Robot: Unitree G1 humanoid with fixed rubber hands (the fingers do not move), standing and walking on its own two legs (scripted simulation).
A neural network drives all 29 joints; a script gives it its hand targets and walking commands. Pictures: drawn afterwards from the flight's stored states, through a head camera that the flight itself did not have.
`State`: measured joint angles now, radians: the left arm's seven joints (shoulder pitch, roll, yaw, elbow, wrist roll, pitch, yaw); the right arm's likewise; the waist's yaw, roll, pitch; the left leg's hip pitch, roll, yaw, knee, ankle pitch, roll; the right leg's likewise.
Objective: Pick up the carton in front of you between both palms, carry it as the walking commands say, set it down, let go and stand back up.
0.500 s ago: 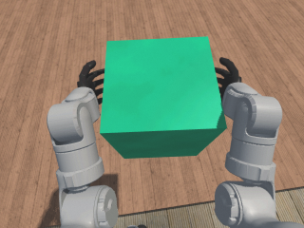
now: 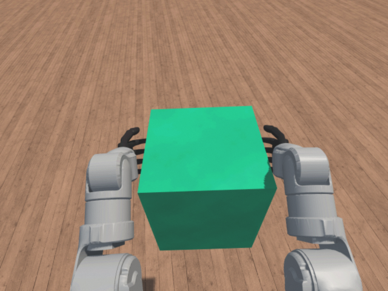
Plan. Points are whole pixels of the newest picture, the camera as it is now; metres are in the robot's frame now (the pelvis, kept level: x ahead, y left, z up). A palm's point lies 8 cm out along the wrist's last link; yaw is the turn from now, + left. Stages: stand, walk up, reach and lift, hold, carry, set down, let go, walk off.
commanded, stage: carry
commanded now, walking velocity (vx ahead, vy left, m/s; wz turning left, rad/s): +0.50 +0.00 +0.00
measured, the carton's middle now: (203, 181) +0.35 -0.01 +0.05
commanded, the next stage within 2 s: none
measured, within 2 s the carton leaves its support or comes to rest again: neither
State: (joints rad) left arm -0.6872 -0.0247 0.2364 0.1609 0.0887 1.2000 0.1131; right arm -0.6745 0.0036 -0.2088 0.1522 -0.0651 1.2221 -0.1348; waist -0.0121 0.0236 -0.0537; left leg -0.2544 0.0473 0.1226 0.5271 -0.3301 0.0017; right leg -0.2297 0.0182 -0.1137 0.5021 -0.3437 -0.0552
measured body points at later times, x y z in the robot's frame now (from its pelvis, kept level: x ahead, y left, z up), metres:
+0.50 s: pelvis +0.13 -0.01 -0.01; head +0.15 -0.02 +0.44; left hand +0.53 +0.12 +0.16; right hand +0.50 -0.18 +0.15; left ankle -0.04 +0.11 -0.73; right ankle +0.14 -0.12 -0.65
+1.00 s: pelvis +0.45 -0.05 +0.07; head +0.49 -0.05 +0.51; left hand +0.86 +0.09 +0.26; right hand +0.84 -0.21 +0.25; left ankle +0.52 -0.02 -0.66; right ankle +0.33 -0.17 -0.54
